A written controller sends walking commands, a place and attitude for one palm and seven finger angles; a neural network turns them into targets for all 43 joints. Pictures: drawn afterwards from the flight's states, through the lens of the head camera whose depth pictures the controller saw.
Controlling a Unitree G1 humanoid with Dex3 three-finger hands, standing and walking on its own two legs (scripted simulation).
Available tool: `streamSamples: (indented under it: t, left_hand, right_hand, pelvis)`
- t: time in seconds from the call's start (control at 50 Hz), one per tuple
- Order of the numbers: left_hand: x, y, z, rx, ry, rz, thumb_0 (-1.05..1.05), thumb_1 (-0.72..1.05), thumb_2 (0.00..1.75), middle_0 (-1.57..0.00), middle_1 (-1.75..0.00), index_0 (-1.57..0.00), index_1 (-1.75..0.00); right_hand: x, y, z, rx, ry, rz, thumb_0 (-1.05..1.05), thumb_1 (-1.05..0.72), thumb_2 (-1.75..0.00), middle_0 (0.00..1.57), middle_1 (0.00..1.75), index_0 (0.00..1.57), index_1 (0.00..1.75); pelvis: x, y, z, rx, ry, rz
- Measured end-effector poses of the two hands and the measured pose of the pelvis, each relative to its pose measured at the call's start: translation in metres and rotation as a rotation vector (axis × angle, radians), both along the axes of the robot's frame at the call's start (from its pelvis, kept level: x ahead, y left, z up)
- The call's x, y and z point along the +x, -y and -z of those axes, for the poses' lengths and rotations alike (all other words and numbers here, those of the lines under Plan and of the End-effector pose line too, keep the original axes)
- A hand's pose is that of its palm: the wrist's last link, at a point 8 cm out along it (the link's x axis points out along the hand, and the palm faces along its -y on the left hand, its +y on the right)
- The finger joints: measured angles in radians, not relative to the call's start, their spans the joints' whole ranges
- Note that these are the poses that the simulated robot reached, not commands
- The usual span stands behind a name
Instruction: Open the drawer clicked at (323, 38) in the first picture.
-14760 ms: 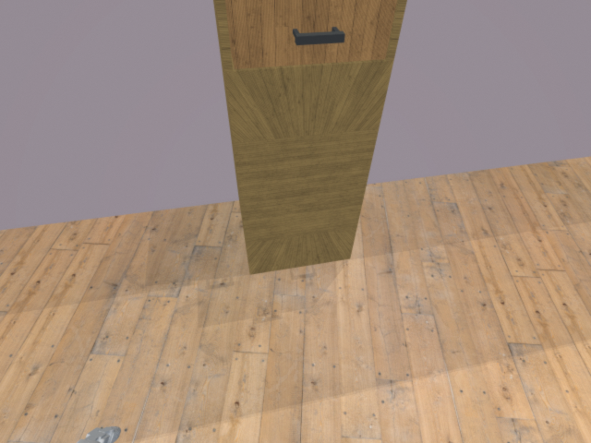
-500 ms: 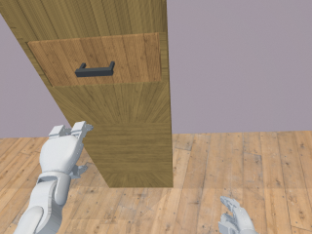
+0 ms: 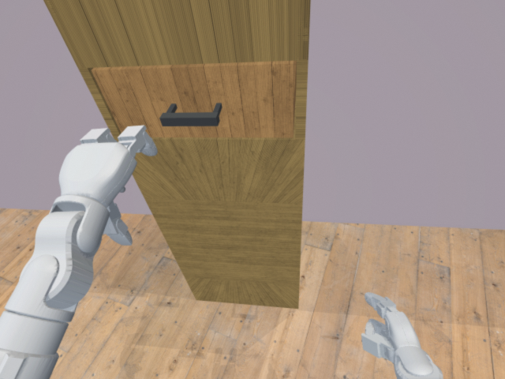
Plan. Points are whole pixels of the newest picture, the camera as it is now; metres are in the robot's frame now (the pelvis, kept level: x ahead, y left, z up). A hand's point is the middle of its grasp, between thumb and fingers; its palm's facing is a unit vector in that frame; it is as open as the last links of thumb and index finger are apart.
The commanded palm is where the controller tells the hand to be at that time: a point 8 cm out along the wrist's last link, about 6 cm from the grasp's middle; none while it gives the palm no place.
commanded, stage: raise the hand with hooked fingers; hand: left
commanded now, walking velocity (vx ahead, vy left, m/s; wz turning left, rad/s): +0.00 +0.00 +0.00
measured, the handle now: (192, 113) +0.53 +0.20 +0.17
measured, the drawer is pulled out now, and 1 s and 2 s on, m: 0.00 0.00 0.00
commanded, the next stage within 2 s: move the hooked fingers above the handle in 0.72 s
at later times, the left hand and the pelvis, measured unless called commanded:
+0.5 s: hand (136, 179) +0.32 +0.22 +0.19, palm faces +0.09 -0.05 -0.99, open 13.9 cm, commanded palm +0.28 +0.23 +0.27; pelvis +0.00 -0.01 +0.00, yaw +0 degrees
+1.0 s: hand (128, 170) +0.32 +0.22 +0.21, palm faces +0.15 -0.02 -0.99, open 13.9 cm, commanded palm +0.29 +0.23 +0.27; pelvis -0.01 -0.02 +0.00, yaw +1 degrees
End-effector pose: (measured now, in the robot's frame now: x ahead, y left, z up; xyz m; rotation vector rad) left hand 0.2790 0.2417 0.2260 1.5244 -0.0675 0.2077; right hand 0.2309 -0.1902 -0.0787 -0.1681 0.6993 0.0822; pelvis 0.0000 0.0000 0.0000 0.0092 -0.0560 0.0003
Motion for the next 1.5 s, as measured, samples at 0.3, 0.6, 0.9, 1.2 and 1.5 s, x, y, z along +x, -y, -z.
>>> streamSamples:
  t: [0.3,0.6,0.9,1.2,1.5]
  left_hand:
    - [0.020,-0.006,-0.049,0.009,-0.015,-0.004,0.00,-0.49,0.30,-0.32,-1.20,-0.31,-1.19]
    - [0.006,0.016,-0.037,0.016,0.035,0.131,0.00,-0.49,0.30,-0.32,-1.20,-0.32,-1.20]
    - [0.001,0.025,-0.017,0.025,-0.099,0.104,0.00,-0.50,0.30,-0.32,-1.20,-0.32,-1.20]
    - [0.046,0.007,-0.043,0.029,-0.051,-0.008,0.00,-0.50,0.30,-0.31,-1.20,-0.31,-1.20]
    - [0.087,0.010,-0.053,0.014,0.015,0.055,0.00,-0.49,0.30,-0.32,-1.20,-0.32,-1.20]
  right_hand:
    - [-0.021,0.025,0.014,-0.029,-0.087,-0.010,0.01,-0.90,-0.90,0.20,0.30,0.21,0.30]
    - [-0.046,0.046,0.022,-0.055,-0.120,0.033,0.01,-0.90,-0.90,0.20,0.30,0.20,0.30]
    - [-0.026,0.024,0.011,-0.009,-0.040,-0.001,0.01,-0.90,-0.90,0.20,0.30,0.20,0.30]
    - [-0.051,0.038,0.026,-0.040,-0.150,0.027,0.01,-0.90,-0.90,0.20,0.30,0.20,0.30]
    - [-0.070,0.053,0.035,-0.061,-0.228,0.099,0.01,-0.90,-0.90,0.20,0.30,0.20,0.30]
  pelvis:
    - [-0.001,0.009,0.000,-0.001,-0.019,-0.011]
    - [-0.006,0.014,0.001,0.002,-0.018,-0.001]
    - [-0.012,0.013,0.001,0.006,-0.012,-0.009]
    - [-0.012,0.012,0.000,0.003,-0.040,-0.022]
    - [0.000,0.011,0.000,0.002,-0.073,-0.006]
